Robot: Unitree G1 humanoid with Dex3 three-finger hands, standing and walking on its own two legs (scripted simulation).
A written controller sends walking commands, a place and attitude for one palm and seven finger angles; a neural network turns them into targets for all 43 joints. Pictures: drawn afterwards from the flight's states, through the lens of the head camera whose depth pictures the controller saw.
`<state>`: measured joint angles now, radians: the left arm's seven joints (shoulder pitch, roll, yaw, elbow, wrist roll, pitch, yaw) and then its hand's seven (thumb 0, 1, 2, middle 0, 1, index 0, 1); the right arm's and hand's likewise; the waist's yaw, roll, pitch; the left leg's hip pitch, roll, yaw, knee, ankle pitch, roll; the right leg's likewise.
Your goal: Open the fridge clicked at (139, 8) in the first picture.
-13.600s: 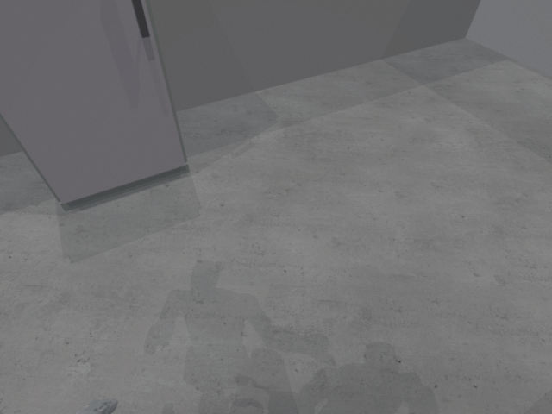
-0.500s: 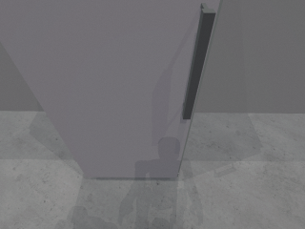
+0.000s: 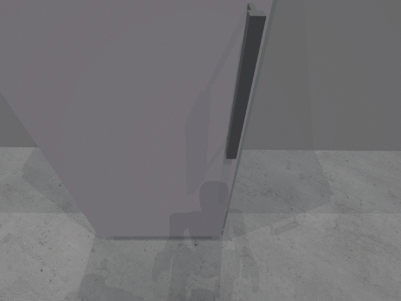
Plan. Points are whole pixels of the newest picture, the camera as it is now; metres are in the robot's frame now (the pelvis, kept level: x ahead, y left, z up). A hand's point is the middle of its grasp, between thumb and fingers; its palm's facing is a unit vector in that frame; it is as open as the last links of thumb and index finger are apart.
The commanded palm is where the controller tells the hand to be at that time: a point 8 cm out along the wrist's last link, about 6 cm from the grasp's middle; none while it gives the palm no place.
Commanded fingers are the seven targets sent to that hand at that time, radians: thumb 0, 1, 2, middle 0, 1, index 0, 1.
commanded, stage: come to a stop and stand still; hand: right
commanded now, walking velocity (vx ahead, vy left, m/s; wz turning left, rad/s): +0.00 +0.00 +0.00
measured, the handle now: (239, 95) +0.50 -0.05 +0.17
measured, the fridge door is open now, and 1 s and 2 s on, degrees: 0 0 0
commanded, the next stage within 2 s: look again from close up in 0.26 s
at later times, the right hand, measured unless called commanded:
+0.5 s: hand out of the picture +0.01 -0.18 -0.18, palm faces -0.01 +0.98 -0.20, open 7.4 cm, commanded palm none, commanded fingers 0.00 -0.90 -0.90 0.20 0.30 0.20 0.30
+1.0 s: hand out of the picture +0.01 -0.18 -0.17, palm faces -0.01 +0.98 -0.21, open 7.4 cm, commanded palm none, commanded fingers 0.00 -0.90 -0.90 0.20 0.30 0.20 0.30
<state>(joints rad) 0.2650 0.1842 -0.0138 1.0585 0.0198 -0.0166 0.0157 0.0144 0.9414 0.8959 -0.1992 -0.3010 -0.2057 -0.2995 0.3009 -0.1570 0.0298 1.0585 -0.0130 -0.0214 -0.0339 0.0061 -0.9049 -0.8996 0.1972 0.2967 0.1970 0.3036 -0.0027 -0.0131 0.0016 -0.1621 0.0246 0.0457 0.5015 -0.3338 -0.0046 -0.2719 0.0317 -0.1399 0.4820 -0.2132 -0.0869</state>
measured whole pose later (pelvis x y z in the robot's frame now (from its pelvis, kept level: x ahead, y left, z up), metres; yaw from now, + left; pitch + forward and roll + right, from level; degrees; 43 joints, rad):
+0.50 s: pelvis +0.01 +0.00 +0.00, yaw +1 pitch -1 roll +0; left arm 0.23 0.18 -0.01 1.11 0.02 -0.02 0.02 0.00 0.91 0.90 -0.20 -0.30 -0.20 -0.30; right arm 0.28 -0.20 0.02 1.09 -0.02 -0.01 -0.03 0.01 -0.90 -0.90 0.20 0.30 0.20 0.30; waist -0.01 0.03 0.03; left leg -0.12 0.02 0.04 0.44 -0.31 0.00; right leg -0.23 0.03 -0.15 0.43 -0.20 -0.08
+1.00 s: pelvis +0.00 +0.01 +0.01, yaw +0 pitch -1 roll +0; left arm 0.21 0.19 -0.01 1.13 0.02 -0.02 0.02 0.00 0.91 0.90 -0.20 -0.30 -0.21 -0.30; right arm 0.26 -0.21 0.02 1.10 -0.02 -0.01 -0.02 0.01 -0.90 -0.90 0.20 0.30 0.20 0.30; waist -0.01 0.02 0.02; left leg -0.10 0.01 0.04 0.40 -0.29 0.01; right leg -0.21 0.02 -0.14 0.40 -0.18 -0.07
